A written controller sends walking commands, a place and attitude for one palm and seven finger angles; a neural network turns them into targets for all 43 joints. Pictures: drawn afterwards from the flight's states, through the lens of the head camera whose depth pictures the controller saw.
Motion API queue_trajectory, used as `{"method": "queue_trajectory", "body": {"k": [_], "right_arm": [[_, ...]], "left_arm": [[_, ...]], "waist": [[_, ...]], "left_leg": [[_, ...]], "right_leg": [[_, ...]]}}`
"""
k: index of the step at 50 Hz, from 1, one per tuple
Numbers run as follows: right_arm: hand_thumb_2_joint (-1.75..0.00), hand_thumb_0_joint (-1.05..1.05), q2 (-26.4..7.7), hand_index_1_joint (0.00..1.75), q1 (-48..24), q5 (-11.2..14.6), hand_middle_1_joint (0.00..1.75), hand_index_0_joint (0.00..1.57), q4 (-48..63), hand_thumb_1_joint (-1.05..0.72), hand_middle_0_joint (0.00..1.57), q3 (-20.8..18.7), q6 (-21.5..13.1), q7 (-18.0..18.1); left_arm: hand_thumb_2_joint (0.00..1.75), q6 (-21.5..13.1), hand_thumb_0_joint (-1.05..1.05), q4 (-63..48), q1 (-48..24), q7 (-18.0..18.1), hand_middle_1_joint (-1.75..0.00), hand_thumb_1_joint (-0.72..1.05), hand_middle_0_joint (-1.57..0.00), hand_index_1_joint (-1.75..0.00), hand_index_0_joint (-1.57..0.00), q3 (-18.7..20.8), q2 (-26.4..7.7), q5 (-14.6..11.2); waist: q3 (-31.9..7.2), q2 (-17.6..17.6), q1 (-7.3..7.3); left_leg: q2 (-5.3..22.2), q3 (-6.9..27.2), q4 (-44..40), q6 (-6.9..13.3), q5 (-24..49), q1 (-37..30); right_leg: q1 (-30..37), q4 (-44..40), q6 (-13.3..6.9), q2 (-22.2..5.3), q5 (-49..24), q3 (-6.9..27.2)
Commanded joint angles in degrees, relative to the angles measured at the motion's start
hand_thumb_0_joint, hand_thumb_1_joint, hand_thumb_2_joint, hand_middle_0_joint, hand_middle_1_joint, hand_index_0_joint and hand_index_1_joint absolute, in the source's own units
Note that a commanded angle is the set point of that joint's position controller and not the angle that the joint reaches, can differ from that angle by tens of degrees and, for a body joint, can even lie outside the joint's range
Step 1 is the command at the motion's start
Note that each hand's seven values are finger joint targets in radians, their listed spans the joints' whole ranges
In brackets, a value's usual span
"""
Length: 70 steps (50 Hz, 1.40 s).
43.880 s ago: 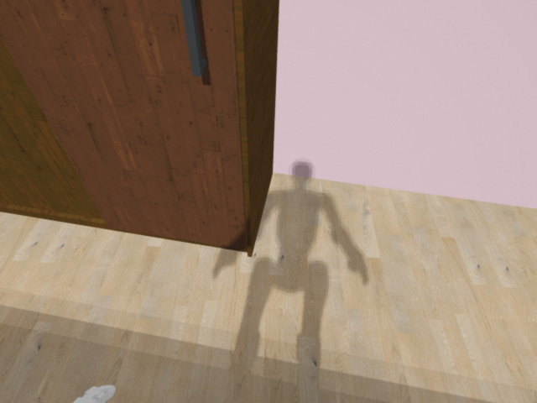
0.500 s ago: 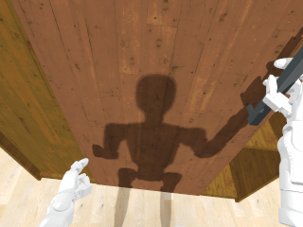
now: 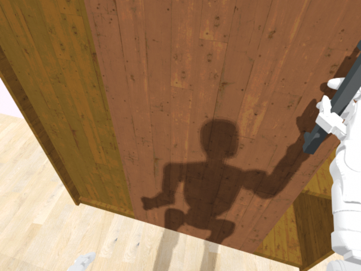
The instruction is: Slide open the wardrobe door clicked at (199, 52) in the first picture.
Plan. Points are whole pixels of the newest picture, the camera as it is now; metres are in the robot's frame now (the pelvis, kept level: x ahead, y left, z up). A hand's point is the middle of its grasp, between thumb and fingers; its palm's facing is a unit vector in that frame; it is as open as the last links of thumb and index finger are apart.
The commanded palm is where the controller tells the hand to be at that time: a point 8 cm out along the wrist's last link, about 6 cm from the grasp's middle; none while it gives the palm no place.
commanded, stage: stop walking and hold the door there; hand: right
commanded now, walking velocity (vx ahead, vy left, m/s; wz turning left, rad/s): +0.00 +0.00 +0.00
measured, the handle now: (332, 103) +0.42 -0.26 +0.22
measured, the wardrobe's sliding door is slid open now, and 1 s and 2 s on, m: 0.24 0.24 0.24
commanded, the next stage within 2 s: loosen the grip on the handle in 0.20 s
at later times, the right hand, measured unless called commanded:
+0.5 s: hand (333, 112) +0.38 -0.24 +0.23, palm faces +0.42 +0.91 -0.08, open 8.0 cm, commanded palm +0.35 -0.26 +0.21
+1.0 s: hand (331, 113) +0.39 -0.25 +0.22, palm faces +0.40 +0.90 -0.15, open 14.5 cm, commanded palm +0.36 -0.30 +0.22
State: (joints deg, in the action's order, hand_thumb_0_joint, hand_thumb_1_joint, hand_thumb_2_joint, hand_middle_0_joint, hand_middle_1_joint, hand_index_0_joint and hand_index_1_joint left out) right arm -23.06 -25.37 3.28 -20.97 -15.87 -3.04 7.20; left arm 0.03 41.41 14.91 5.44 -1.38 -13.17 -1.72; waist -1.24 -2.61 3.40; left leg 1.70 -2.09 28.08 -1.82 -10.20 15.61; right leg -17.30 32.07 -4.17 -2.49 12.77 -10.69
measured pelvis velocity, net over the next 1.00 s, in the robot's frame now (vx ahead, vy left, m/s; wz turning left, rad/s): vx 0.04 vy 0.06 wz -0.05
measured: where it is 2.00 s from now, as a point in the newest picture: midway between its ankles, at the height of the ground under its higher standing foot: outside the picture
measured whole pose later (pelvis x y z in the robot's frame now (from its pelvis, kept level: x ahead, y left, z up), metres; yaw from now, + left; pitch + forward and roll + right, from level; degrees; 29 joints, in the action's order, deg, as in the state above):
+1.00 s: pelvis +0.04 +0.06 -0.01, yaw -3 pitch +3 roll +0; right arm -28.4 -28.3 8.9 -26.7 -24.0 -9.3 -6.9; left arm -8.6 41.9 16.0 4.2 0.1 -16.6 -3.5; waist -2.9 -2.3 -1.9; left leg -2.8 -3.1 35.9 3.0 -17.0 22.3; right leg -24.2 37.3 0.2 -0.7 16.3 0.4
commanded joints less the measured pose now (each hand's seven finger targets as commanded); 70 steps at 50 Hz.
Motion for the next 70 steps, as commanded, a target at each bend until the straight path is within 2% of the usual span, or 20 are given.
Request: {"method": "queue_trajectory", "body": {"k": [1,8,14,15,16,17,18,19,20,23,25,27,34,35,42,47,49,54,58,70], "right_arm": [[-0.90,0.00,-13.3,1.40,-20.9,-0.3,1.40,0.45,8.6,-0.90,0.45,-3.3,-4.4,0.6],[-0.90,0.00,-11.0,1.40,-24.7,-0.6,1.40,0.45,6.0,-0.90,0.45,-0.3,-4.1,0.5],[-0.90,0.00,-10.6,1.40,-24.8,-0.7,1.40,0.45,3.9,-0.90,0.45,-0.1,-4.5,0.5],[-0.90,0.00,-49.1,1.40,-70.6,-10.2,1.40,0.45,4.7,-0.90,0.45,-23.1,-7.2,-0.4],[-0.84,0.00,-38.2,1.40,-72.1,-7.9,1.40,0.45,-2.6,-0.78,0.45,-21.1,-2.7,-3.2],[-0.78,0.00,-15.6,1.40,-52.9,-5.9,1.40,0.45,-13.0,-0.66,0.45,-3.8,-1.4,-4.9],[-0.73,0.00,-5.1,1.40,-41.7,-2.9,1.40,0.45,-10.3,-0.54,0.45,-0.1,-2.1,-7.5],[-0.67,0.00,-11.2,1.40,-38.3,0.9,1.40,0.45,-6.1,-0.42,0.45,-7.7,-3.6,-8.4],[-0.61,0.00,-14.2,1.40,-41.1,2.1,1.40,0.45,-1.9,-0.30,0.45,-8.6,-5.0,-7.9],[-0.43,0.00,-5.6,1.40,-43.5,-1.3,1.40,0.45,-3.8,0.07,0.45,3.9,-7.7,-5.8],[-0.32,0.00,-10.0,1.40,-43.2,-3.9,1.40,0.45,-3.7,0.31,0.45,3.1,-9.1,-4.1],[-0.20,0.00,-13.0,1.37,-44.0,-4.1,1.37,0.42,-3.3,0.55,0.42,1.7,-10.0,-3.8],[-0.20,0.00,-15.9,1.25,-42.7,1.2,1.25,0.33,-5.5,0.55,0.33,0.1,-11.5,-8.8],[-0.20,0.00,-29.3,1.23,-41.0,1.0,1.23,0.32,-4.6,0.55,0.32,-11.1,-11.5,-8.5],[-0.20,0.00,-27.2,1.15,-32.1,5.4,1.15,0.25,-5.1,0.55,0.25,-13.5,-9.5,-10.9],[-0.20,0.00,-24.0,1.15,-24.2,6.0,1.15,0.25,2.4,0.55,0.25,-13.6,-6.7,-11.6],[-0.20,0.00,-25.0,1.15,-28.6,6.8,1.15,0.25,5.0,0.55,0.25,-13.6,-5.3,-11.9],[-0.20,0.00,-26.4,1.15,-23.1,7.8,1.15,0.25,4.2,0.55,0.25,-17.8,-1.4,-13.2],[-0.20,0.00,-26.7,1.15,-21.6,7.9,1.15,0.25,4.7,0.55,0.25,-18.9,0.9,-13.4],[-0.20,0.00,-33.6,1.15,-19.6,7.2,1.15,0.25,0.7,0.55,0.25,-22.8,0.5,-12.6]], "left_arm": [[0.90,-3.7,0.00,-9.0,-9.4,1.2,-0.30,0.90,-0.20,-0.30,-0.20,3.1,-10.0,0.2],[0.90,-4.0,0.00,-8.2,-9.0,1.3,-0.30,0.90,-0.20,-0.30,-0.20,3.0,-9.4,0.1],[0.90,-3.7,0.00,-8.1,-9.3,1.2,-0.30,0.90,-0.20,-0.30,-0.20,3.0,-9.4,0.0],[0.90,-6.7,0.00,-7.6,-2.7,-0.5,-0.30,0.90,-0.20,-0.30,-0.20,5.0,-9.7,2.0],[0.90,-10.5,0.00,-7.7,-4.3,-1.5,-0.30,0.90,-0.20,-0.30,-0.20,9.1,-12.4,3.9],[0.90,-11.2,0.00,-6.1,-0.4,-1.7,-0.30,0.90,-0.20,-0.30,-0.20,5.6,-10.2,0.1],[0.90,-11.2,0.00,-7.8,0.0,-1.9,-0.30,0.90,-0.20,-0.30,-0.20,4.9,-9.8,-1.2],[0.90,-11.6,0.00,-8.3,-2.3,-1.3,-0.30,0.90,-0.20,-0.30,-0.20,4.9,-10.9,-1.2],[0.90,-12.3,0.00,-9.1,-4.3,-0.6,-0.30,0.90,-0.20,-0.30,-0.20,4.1,-10.9,-0.9],[0.90,-13.8,0.00,-8.9,-3.7,-2.0,-0.30,0.90,-0.20,-0.30,-0.20,2.6,-9.2,-0.9],[0.90,-14.1,0.00,-8.5,-3.1,-2.3,-0.30,0.90,-0.20,-0.30,-0.20,2.8,-9.9,-0.9],[0.90,-14.1,0.00,-8.8,-2.7,-2.4,-0.30,0.90,-0.20,-0.30,-0.20,2.8,-10.4,-0.8],[0.90,-15.1,0.00,-7.2,-2.6,-1.4,-0.30,0.90,-0.20,-0.30,-0.20,2.6,-10.0,-1.7],[0.90,-14.5,0.00,-6.7,-2.6,-1.3,-0.30,0.90,-0.20,-0.30,-0.20,3.3,-10.8,-1.6],[0.90,-12.8,0.00,-7.2,-4.9,-1.6,-0.30,0.90,-0.20,-0.30,-0.20,3.4,-9.9,-1.7],[0.90,-12.2,0.00,-9.0,-4.7,-1.2,-0.30,0.90,-0.20,-0.30,-0.20,3.3,-9.5,-1.7],[0.90,-12.1,0.00,-8.5,-4.3,-0.3,-0.30,0.90,-0.20,-0.30,-0.20,2.9,-9.9,-1.9],[0.90,-11.9,0.00,-8.6,-2.4,1.0,-0.30,0.90,-0.20,-0.30,-0.20,2.8,-9.9,-2.0],[0.90,-11.6,0.00,-9.2,-2.0,1.4,-0.30,0.90,-0.20,-0.30,-0.20,2.3,-9.5,-1.7],[0.90,-9.1,0.00,-11.3,-3.4,1.7,-0.30,0.90,-0.20,-0.30,-0.20,1.4,-9.4,-1.6]], "waist": [[-10.5,-1.3,-4.02],[-11.4,1.8,-4.11],[-8.6,0.4,-4.00],[2.5,14.3,-4.32],[-10.1,-9.0,-1.69],[-8.9,2.1,-0.29],[-12.2,1.0,-2.34],[-16.6,-0.6,-4.68],[-18.4,-2.3,-5.02],[-10.9,0.3,-1.57],[-10.7,-2.8,-1.92],[-12.9,0.1,-1.37],[-12.0,2.2,-1.23],[-14.3,1.7,-3.82],[-10.8,5.6,-4.79],[-12.4,3.9,-5.51],[-12.6,4.8,-4.04],[-14.3,5.0,-4.84],[-15.1,1.0,-5.15],[-12.9,3.6,-5.50]], "left_leg": [[1.7,1.6,-2.6,1.9,-9.9,-0.6],[3.4,3.6,-5.4,2.1,-4.6,-1.2],[3.4,4.0,-6.9,2.3,-9.2,1.5],[2.7,4.6,-5.3,4.7,1.8,3.5],[0.4,0.7,0.7,7.6,9.0,1.5],[-1.7,-3.6,0.6,5.8,-0.5,6.7],[-2.0,-2.7,-0.8,4.8,-1.3,7.0],[-1.6,-1.5,-2.2,4.5,-2.5,4.7],[-1.0,0.0,-3.6,4.4,-3.8,2.8],[-1.4,0.0,-3.7,4.0,-9.6,7.9],[-1.2,0.6,-2.8,4.2,-12.1,8.7],[-0.9,1.8,-3.4,3.9,-13.4,7.2],[0.7,7.9,-6.7,3.1,-22.1,3.3],[1.6,10.2,-7.5,3.1,-25.0,-0.7],[5.9,17.7,-7.5,1.1,-24.4,-2.8],[5.0,14.7,-3.7,1.3,-8.7,-3.1],[4.1,13.2,-3.5,0.8,-5.0,-2.1],[0.6,6.0,-0.3,1.4,7.2,-1.8],[-0.9,2.8,0.6,2.3,7.9,0.5],[-0.8,4.3,-1.3,1.8,-2.2,0.5]], "right_leg": [[2.9,-16.8,1.6,-9.8,17.6,16.1],[5.5,-12.7,2.2,-8.6,7.5,12.5],[3.5,-13.4,2.4,-7.7,13.6,12.4],[-3.5,-11.1,0.0,-7.6,7.0,7.9],[3.4,-13.0,9.7,-1.7,-9.9,13.7],[9.5,-12.1,11.7,-3.4,-11.5,14.6],[13.6,-12.4,10.5,-3.5,-8.4,15.6],[16.1,-12.8,8.5,-2.8,0.3,15.0],[14.5,-12.4,6.3,-1.2,7.2,13.3],[7.5,-11.4,4.1,-0.3,17.3,13.1],[5.5,-10.8,4.0,0.4,19.7,13.4],[3.4,-8.4,3.1,1.0,17.0,12.6],[-3.8,-1.9,2.8,2.3,12.7,10.0],[-6.5,-0.6,3.0,2.2,10.8,9.7],[-14.1,3.2,4.0,1.6,7.8,11.4],[-10.5,2.1,3.3,1.9,3.5,11.2],[-9.1,1.7,2.9,1.9,1.9,10.5],[-3.8,-0.1,2.2,2.2,-6.0,10.2],[-0.3,-0.6,2.4,2.4,-8.7,10.6],[-5.4,-1.0,2.4,2.2,-1.3,10.6]]}}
